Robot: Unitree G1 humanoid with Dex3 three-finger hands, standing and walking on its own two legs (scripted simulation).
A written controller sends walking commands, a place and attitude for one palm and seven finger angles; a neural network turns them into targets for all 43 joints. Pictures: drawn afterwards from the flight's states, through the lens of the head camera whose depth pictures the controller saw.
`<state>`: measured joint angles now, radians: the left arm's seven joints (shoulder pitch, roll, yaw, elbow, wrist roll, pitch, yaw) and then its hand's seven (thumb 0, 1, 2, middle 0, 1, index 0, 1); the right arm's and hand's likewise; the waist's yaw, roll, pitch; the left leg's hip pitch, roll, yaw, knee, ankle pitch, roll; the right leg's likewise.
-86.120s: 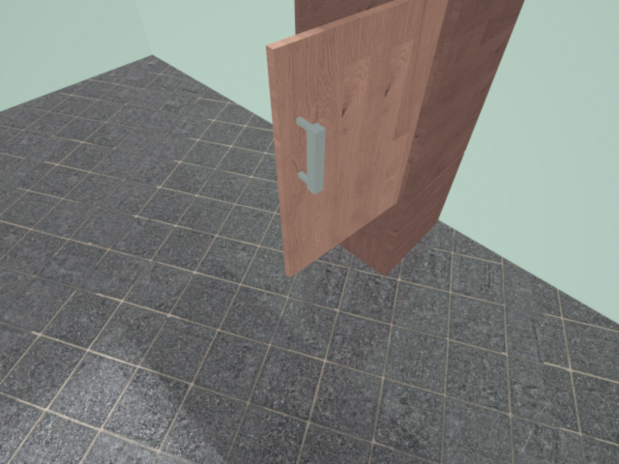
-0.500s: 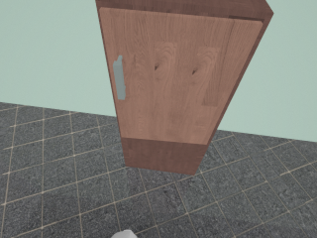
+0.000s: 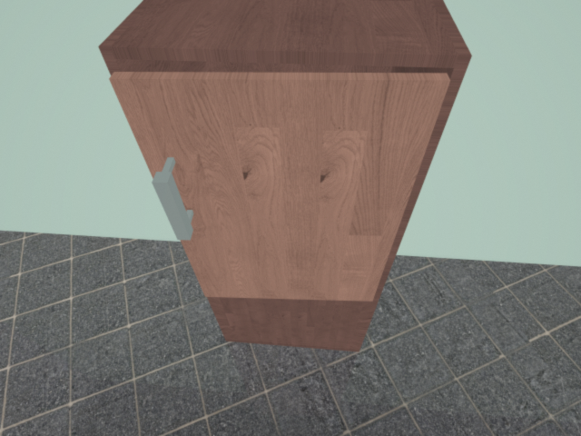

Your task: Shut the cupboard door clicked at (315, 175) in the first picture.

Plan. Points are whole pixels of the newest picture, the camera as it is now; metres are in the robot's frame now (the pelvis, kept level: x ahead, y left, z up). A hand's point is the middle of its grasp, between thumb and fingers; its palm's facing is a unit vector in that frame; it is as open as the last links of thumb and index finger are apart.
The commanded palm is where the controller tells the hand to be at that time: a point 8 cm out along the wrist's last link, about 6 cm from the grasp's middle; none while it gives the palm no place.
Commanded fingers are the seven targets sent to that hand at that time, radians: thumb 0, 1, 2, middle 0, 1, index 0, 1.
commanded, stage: come to a stop and stand still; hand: left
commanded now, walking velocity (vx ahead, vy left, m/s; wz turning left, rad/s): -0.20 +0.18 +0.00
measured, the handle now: (177, 199) +0.46 +0.21 +0.05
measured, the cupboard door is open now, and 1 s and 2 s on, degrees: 3 3 3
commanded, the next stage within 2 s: none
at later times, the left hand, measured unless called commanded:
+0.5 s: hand out of the picture -0.03 +0.25 -0.17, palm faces +0.04 -0.98 -0.20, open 7.3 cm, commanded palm none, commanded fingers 0.00 0.90 0.90 -0.20 -0.30 -0.20 -0.30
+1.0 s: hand out of the picture -0.04 +0.16 -0.17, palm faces +0.02 -0.99 -0.17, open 7.3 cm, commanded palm none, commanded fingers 0.00 0.90 0.90 -0.20 -0.30 -0.20 -0.30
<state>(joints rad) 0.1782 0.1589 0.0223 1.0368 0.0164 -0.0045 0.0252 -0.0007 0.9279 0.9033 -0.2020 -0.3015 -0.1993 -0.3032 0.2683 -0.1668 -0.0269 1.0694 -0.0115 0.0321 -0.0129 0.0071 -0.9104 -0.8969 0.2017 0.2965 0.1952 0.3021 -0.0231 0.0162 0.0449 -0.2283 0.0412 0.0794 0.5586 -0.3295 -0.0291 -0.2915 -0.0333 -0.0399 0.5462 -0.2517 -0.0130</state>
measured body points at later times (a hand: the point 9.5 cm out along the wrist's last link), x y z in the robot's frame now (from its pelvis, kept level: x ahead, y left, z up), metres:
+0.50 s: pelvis -0.03 +0.05 +0.01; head -0.01 +0.07 +0.46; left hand -0.03 +0.30 -0.16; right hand +0.03 -0.18 -0.13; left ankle -0.01 +0.15 -0.74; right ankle -0.09 -0.09 -0.69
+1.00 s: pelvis -0.04 +0.00 +0.01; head -0.03 +0.00 +0.46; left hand -0.04 +0.22 -0.16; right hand -0.08 -0.22 -0.15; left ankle -0.01 +0.15 -0.73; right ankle -0.09 -0.09 -0.73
